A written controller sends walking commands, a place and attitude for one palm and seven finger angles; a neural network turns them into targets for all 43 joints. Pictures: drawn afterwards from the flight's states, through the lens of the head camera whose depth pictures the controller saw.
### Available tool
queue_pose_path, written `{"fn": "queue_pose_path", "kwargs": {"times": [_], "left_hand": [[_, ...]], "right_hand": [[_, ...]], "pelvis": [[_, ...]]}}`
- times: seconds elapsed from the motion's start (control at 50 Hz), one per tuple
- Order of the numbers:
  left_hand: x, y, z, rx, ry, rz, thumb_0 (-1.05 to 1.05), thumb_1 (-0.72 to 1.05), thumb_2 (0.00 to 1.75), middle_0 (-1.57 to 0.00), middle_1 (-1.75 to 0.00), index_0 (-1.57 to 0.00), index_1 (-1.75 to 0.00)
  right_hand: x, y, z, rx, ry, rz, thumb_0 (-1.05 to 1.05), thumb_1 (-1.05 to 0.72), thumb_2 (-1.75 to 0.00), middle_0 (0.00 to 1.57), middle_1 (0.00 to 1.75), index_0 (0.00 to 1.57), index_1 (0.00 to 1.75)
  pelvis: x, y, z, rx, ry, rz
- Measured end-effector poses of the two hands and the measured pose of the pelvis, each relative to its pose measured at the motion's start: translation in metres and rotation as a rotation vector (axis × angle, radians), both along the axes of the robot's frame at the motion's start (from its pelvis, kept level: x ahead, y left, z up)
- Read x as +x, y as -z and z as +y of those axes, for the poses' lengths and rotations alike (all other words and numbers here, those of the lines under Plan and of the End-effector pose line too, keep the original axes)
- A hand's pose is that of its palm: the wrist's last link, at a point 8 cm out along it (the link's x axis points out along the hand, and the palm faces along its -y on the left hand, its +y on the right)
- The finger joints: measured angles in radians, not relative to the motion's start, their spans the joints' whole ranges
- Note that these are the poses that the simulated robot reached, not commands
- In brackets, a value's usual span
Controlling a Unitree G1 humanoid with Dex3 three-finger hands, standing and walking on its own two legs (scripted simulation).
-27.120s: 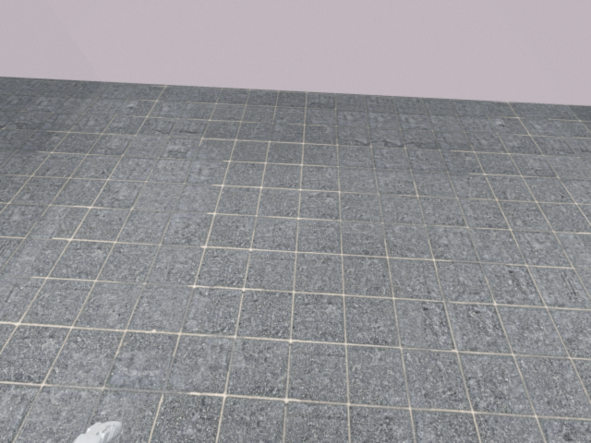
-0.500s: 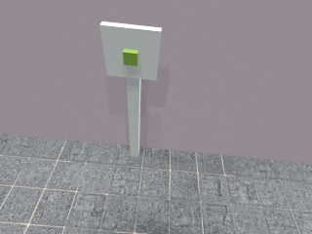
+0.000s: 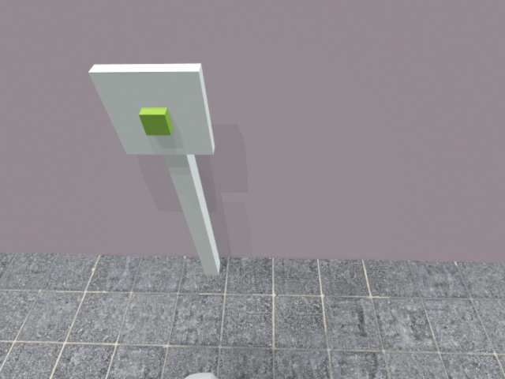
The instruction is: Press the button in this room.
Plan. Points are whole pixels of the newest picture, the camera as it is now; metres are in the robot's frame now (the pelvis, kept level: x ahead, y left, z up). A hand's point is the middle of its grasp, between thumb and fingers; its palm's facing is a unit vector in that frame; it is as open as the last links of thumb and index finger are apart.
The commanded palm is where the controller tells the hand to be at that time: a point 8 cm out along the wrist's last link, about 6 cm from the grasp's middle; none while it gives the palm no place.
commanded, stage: take the last steps up to it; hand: left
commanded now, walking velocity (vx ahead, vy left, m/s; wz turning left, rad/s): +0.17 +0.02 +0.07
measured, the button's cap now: (157, 120) +0.59 +0.23 +0.08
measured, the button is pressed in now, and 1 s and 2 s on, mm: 0 0 0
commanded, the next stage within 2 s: come to a stop and stand still in 0.08 s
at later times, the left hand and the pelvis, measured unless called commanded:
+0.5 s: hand out of the picture +0.07 +0.21 -0.18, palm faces +0.05 -0.98 -0.17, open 7.4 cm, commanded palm none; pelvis +0.09 +0.04 +0.00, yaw -1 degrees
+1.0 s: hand out of the picture +0.07 +0.14 -0.15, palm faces +0.04 -0.97 -0.25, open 7.3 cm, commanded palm none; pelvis +0.06 -0.03 +0.01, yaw +0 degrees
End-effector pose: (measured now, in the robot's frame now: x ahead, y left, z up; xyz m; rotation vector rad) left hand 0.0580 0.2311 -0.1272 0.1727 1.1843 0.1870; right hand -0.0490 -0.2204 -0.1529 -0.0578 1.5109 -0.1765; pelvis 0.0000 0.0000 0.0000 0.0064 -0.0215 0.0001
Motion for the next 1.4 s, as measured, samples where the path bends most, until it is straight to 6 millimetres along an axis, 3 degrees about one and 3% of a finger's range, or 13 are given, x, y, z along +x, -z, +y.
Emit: {"fn": "queue_pose_path", "kwargs": {"times": [0.1,0.22,0.3,0.36,0.48,0.6,0.7,0.78,0.88,1.0,1.1,1.24,1.4], "left_hand": [[-0.020,0.004,-0.005,-0.026,-0.025,0.112,-0.01,0.94,0.90,-0.20,-0.30,-0.20,-0.30],[-0.042,0.019,-0.014,-0.108,-0.086,0.249,0.00,0.92,0.90,-0.20,-0.30,-0.20,-0.30],[-0.047,0.034,-0.010,-0.151,-0.122,0.338,0.00,0.91,0.90,-0.20,-0.30,-0.20,-0.30],[-0.038,0.036,-0.003,-0.153,-0.119,0.372,0.00,0.91,0.90,-0.20,-0.30,-0.20,-0.30],[-0.002,0.028,0.025,-0.093,-0.066,0.333,0.00,0.91,0.90,-0.20,-0.30,-0.20,-0.30],[0.038,0.023,0.048,-0.008,-0.035,0.203,0.00,0.91,0.90,-0.20,-0.30,-0.20,-0.30],[0.057,0.012,0.035,0.033,-0.007,0.101,0.00,0.91,0.90,-0.19,-0.30,-0.20,-0.30],[0.052,0.007,0.007,0.057,0.013,0.053,0.00,0.91,0.90,-0.19,-0.30,-0.20,-0.30],[0.028,-0.008,-0.030,0.023,0.007,0.102,0.00,0.91,0.90,-0.20,-0.30,-0.20,-0.30],[0.005,-0.010,-0.041,0.008,-0.028,0.168,0.01,0.92,0.90,-0.20,-0.30,-0.20,-0.30],[-0.015,-0.003,-0.034,-0.008,-0.084,0.204,0.00,0.91,0.90,-0.20,-0.30,-0.20,-0.30],[-0.041,0.024,-0.004,-0.046,-0.125,0.283,0.00,0.91,0.90,-0.20,-0.30,-0.20,-0.30],[-0.023,0.026,0.011,-0.039,-0.080,0.244,0.00,0.91,0.90,-0.20,-0.30,-0.20,-0.30]], "right_hand": [[0.094,-0.009,-0.015,-0.041,-0.055,-0.165,0.01,-0.91,-0.90,0.19,0.30,0.20,0.30],[0.188,-0.018,0.000,-0.062,-0.144,-0.272,0.01,-0.91,-0.90,0.19,0.30,0.20,0.30],[0.235,-0.018,0.025,-0.081,-0.198,-0.316,0.01,-0.91,-0.90,0.19,0.30,0.20,0.30],[0.252,-0.022,0.044,-0.077,-0.203,-0.334,0.01,-0.91,-0.90,0.19,0.30,0.20,0.30],[0.248,-0.025,0.052,-0.081,-0.125,-0.341,-0.01,-0.92,-0.90,0.20,0.30,0.21,0.30],[0.214,-0.028,0.014,-0.125,-0.101,-0.303,-0.02,-0.92,-0.90,0.20,0.30,0.21,0.30],[0.171,-0.016,-0.023,-0.123,-0.074,-0.238,-0.01,-0.91,-0.90,0.20,0.30,0.21,0.30],[0.139,0.004,-0.047,-0.085,-0.042,-0.186,0.00,-0.91,-0.90,0.20,0.30,0.20,0.30],[0.111,0.002,-0.055,-0.032,-0.032,-0.114,0.01,-0.91,-0.90,0.20,0.30,0.20,0.30],[0.090,-0.003,-0.052,-0.008,-0.047,-0.038,0.01,-0.91,-0.90,0.20,0.30,0.20,0.30],[0.098,-0.004,-0.044,-0.024,-0.097,0.001,0.01,-0.91,-0.90,0.20,0.30,0.20,0.30],[0.147,-0.006,-0.016,-0.084,-0.145,-0.142,0.01,-0.91,-0.90,0.20,0.30,0.20,0.30],[0.179,-0.009,0.013,-0.065,-0.143,-0.270,0.00,-0.92,-0.90,0.20,0.30,0.20,0.30]], "pelvis": [[0.027,-0.005,-0.001,-0.013,-0.013,0.006],[0.062,-0.001,0.013,-0.035,-0.024,0.013],[0.086,0.008,0.029,-0.040,-0.025,0.009],[0.095,0.007,0.037,-0.024,-0.006,0.004],[0.088,-0.001,0.040,-0.042,0.009,0.009],[0.073,0.000,0.024,-0.035,0.017,0.015],[0.062,0.003,0.004,-0.020,0.005,0.009],[0.056,0.011,-0.018,0.014,-0.001,-0.002],[0.057,-0.004,-0.029,0.034,0.011,0.000],[0.058,-0.009,-0.035,0.036,-0.008,0.022],[0.056,-0.006,-0.025,0.028,-0.028,0.035],[0.054,0.006,0.002,0.007,-0.035,0.025],[0.056,0.006,0.013,0.026,-0.010,-0.002]]}}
